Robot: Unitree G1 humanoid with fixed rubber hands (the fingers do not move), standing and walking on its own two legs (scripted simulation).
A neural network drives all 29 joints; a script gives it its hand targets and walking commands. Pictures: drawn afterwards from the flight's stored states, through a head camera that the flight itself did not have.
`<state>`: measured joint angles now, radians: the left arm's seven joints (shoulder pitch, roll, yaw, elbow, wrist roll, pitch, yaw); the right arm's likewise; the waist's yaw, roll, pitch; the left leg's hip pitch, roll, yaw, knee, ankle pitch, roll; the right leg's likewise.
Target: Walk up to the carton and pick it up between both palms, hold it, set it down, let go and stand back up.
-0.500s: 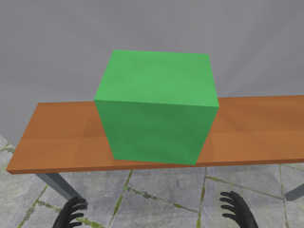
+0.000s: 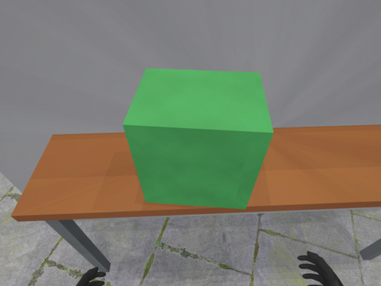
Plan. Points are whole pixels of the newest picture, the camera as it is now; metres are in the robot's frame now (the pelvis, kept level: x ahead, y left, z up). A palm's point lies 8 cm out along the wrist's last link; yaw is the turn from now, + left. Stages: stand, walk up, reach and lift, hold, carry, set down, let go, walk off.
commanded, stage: stand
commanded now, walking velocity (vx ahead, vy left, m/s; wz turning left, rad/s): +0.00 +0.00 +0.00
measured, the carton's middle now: (198, 142) +0.45 -0.01 +0.05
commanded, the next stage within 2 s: none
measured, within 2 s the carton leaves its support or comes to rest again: neither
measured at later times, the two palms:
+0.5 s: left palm out of the picture +0.08 +0.28 -0.11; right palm out of the picture +0.11 -0.26 -0.08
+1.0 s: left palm out of the picture +0.05 +0.29 -0.12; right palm out of the picture +0.08 -0.26 -0.09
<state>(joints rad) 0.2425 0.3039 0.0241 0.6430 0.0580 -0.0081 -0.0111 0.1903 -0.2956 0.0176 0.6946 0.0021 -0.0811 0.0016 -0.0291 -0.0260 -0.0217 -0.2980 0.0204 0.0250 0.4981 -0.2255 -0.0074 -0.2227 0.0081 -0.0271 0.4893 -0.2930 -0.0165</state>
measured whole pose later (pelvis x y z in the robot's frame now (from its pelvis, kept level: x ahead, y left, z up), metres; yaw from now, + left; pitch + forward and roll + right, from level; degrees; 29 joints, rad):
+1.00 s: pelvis -0.03 +0.01 +0.00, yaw +0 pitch -1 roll -1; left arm 0.24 0.30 0.02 0.93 0.03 -0.02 -0.01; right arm 0.19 -0.31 0.02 0.84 0.00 -0.07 0.00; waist -0.03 0.00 -0.02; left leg -0.30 0.02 0.02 0.51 -0.19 0.01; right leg -0.22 0.01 -0.03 0.49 -0.25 -0.01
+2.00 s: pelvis -0.03 +0.01 +0.00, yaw +0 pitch -1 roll -1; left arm 0.24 0.30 0.02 0.99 0.02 -0.03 -0.01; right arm 0.19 -0.31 0.02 0.89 0.00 -0.06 0.00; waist -0.03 0.00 -0.02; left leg -0.29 0.02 0.02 0.49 -0.18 0.01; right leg -0.22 0.01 -0.03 0.48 -0.24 -0.01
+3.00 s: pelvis -0.03 +0.01 +0.00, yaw +0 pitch -1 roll -1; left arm 0.24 0.30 0.02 1.01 0.02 -0.03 -0.01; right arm 0.19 -0.31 0.02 0.89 0.00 -0.06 0.00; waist -0.03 0.00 -0.02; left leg -0.29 0.02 0.03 0.48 -0.18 0.01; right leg -0.22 0.01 -0.03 0.47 -0.24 -0.01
